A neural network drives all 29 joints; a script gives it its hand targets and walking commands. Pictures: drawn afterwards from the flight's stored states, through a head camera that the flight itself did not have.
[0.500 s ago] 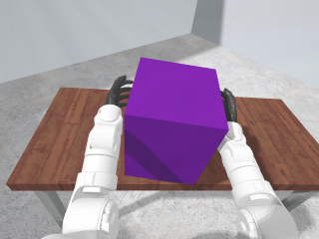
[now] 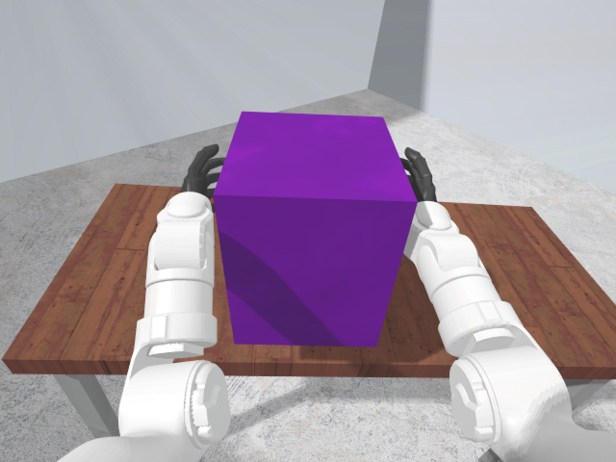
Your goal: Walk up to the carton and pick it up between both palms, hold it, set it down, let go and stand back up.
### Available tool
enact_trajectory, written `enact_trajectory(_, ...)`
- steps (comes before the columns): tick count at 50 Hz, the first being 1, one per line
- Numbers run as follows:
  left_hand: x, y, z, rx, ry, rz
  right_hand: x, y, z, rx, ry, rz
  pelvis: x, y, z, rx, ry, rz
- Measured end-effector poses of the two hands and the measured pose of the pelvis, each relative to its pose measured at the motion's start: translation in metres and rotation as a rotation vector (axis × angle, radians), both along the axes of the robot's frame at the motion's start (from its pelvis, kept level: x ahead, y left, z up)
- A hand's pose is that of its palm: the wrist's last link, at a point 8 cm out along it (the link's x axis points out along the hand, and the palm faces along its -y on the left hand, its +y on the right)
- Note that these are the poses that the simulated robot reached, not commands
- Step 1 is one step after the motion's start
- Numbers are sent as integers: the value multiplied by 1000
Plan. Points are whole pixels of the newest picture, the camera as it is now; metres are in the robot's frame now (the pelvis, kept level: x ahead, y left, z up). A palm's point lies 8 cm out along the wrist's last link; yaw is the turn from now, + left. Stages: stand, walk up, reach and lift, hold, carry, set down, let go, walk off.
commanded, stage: reach and lift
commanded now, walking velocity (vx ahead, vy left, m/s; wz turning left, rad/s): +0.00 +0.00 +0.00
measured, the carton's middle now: (309, 229) +0.38 -0.01 +0.14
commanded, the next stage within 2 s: hold in 0.90 s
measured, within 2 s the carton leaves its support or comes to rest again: neither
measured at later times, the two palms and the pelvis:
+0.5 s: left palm (179, 169) +0.38 +0.15 +0.23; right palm (416, 175) +0.37 -0.14 +0.24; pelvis +0.01 +0.01 +0.00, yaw -1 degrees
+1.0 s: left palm (184, 156) +0.38 +0.15 +0.25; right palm (429, 160) +0.37 -0.15 +0.26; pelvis +0.01 +0.01 +0.00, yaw -1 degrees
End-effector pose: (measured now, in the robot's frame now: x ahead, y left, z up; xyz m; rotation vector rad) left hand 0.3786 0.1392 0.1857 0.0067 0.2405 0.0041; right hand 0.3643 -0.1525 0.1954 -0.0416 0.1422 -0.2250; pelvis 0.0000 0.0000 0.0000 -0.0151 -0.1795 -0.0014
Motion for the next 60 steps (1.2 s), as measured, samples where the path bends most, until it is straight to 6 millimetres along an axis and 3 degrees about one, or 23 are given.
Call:
enact_trajectory(11, 0, 4, 48, 18, -109, 32, 6, 4, 43, 39, -105, 23, -4, 7, 0, -4, 46, -18)
enact_trajectory(20, 3, 16, 36, 15, -27, 32, 11, 16, 29, 42, -16, 29, 2, 11, 1, -2, 58, -10)
enact_trajectory(28, 2, 11, 51, -6, -94, 38, 7, 12, 52, 59, -79, 23, 5, 12, 0, -12, 53, -17)
enact_trajectory(36, 15, 7, 45, -5, -12, 18, 17, 7, 50, 32, 10, 12, 4, 11, 0, -5, 71, -26)
enact_trajectory(45, 1, 7, 76, 1, -140, 53, 8, 7, 80, 62, -110, 41, 13, 10, 0, -16, 84, -29)
enact_trajectory(54, -7, 13, 64, -16, -18, 42, 1, 12, 61, 47, 22, 35, 11, 9, -1, -8, 37, -23)
enact_trajectory(60, -12, 20, 89, -33, -117, 67, 0, 20, 92, 42, -71, 56, 3, 7, -1, -16, 72, -24)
